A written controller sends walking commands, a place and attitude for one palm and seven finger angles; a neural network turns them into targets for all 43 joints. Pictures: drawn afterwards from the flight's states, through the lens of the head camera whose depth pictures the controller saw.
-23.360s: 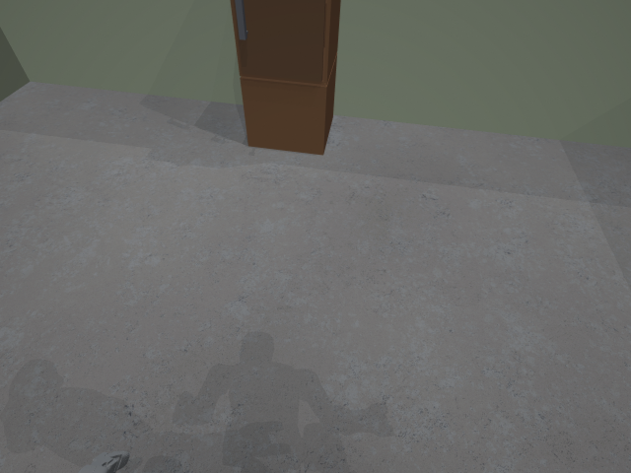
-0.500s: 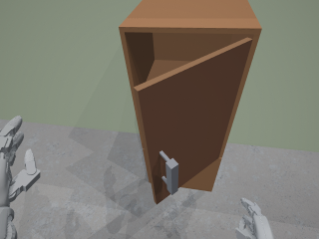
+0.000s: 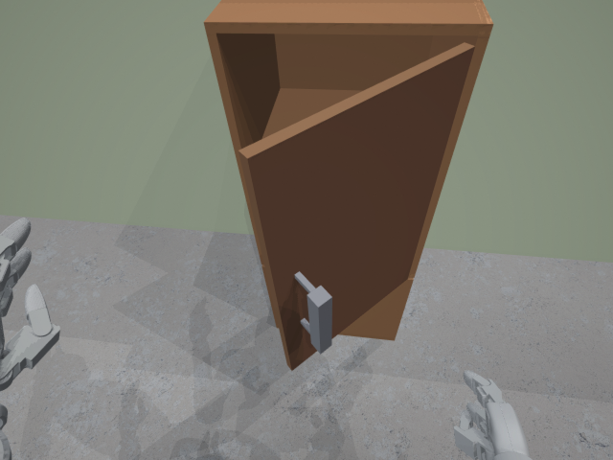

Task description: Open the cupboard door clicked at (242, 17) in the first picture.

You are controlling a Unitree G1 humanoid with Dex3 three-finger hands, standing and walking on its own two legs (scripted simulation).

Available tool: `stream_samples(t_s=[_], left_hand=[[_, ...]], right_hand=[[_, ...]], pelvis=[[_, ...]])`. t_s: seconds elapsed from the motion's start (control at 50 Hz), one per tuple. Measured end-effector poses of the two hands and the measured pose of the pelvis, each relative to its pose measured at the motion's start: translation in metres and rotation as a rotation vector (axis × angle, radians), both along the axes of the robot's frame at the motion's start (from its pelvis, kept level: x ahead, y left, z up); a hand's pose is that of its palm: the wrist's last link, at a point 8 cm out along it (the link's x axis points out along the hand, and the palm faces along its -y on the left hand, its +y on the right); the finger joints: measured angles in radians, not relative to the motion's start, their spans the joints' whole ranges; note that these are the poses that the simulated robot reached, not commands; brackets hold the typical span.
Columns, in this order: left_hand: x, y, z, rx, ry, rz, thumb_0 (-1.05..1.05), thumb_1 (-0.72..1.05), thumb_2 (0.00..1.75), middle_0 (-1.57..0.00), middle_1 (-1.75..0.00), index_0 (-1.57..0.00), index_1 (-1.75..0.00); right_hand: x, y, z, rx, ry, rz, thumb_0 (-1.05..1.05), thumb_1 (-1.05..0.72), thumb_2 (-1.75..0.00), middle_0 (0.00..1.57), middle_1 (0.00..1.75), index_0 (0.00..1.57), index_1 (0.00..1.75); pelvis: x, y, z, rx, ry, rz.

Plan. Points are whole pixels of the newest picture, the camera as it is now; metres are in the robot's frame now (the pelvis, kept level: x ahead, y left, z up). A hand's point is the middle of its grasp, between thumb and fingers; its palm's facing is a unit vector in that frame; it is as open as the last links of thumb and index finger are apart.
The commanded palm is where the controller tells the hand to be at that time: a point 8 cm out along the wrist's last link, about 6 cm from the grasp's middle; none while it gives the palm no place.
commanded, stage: step back with the hand held close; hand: left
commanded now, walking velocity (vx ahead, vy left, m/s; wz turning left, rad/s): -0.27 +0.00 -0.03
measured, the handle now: (311, 312) +0.36 +0.03 -0.09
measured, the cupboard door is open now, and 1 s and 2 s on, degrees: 46 46 46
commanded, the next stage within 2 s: stop stepping back and stand still in 0.98 s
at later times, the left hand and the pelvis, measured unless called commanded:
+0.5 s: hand out of the picture +0.11 +0.29 +0.15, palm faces +0.41 -0.75 -0.52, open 7.4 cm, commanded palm +0.04 +0.33 +0.17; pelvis -0.08 +0.02 -0.01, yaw +3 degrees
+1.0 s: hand out of the picture -0.01 +0.30 +0.16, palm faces +0.53 -0.66 -0.53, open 7.4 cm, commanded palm -0.07 +0.32 +0.17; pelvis -0.17 +0.00 -0.03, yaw +7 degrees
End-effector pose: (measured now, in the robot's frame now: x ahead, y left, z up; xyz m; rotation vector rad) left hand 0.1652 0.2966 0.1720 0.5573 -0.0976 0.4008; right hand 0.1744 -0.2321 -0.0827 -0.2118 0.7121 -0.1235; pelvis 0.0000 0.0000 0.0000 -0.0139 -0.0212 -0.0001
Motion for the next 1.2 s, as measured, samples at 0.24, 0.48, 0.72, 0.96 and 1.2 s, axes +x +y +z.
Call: stream_samples(t_s=[0.24, 0.48, 0.72, 0.96, 1.2], left_hand=[[-0.034, 0.014, 0.006, 0.061, 0.003, -0.050, 0.02, 0.89, 0.90, -0.22, -0.30, -0.22, -0.30], [-0.086, 0.024, -0.004, 0.062, -0.056, -0.028, 0.02, 0.89, 0.90, -0.22, -0.30, -0.21, -0.30], [-0.153, 0.033, 0.006, 0.090, -0.165, 0.046, 0.02, 0.89, 0.90, -0.22, -0.30, -0.21, -0.30], [-0.204, 0.036, 0.012, 0.147, -0.200, 0.050, 0.02, 0.89, 0.90, -0.22, -0.30, -0.21, -0.30], [-0.214, 0.024, 0.007, 0.003, -0.168, 0.046, 0.02, 0.89, 0.90, -0.22, -0.30, -0.21, -0.30]], right_hand=[[-0.036, 0.000, 0.004, -0.048, 0.042, -0.067, 0.01, -0.90, -0.89, 0.20, 0.30, 0.20, 0.30], [-0.078, 0.018, 0.006, -0.057, 0.008, -0.002, 0.01, -0.90, -0.89, 0.20, 0.30, 0.20, 0.30], [-0.104, 0.023, -0.007, -0.086, 0.031, 0.068, 0.01, -0.90, -0.89, 0.20, 0.30, 0.20, 0.30], [-0.131, 0.046, -0.007, -0.022, -0.021, 0.141, 0.01, -0.90, -0.89, 0.20, 0.30, 0.20, 0.30], [-0.164, 0.042, 0.010, -0.032, 0.012, 0.134, 0.02, -0.90, -0.89, 0.20, 0.30, 0.20, 0.30]], pelvis=[[-0.031, 0.014, -0.003, 0.000, 0.017, -0.008], [-0.076, 0.019, -0.010, -0.013, 0.000, 0.041], [-0.112, 0.020, -0.019, -0.019, -0.008, 0.085], [-0.157, 0.008, -0.026, -0.038, 0.044, 0.165], [-0.188, 0.010, -0.003, 0.005, 0.070, 0.053]])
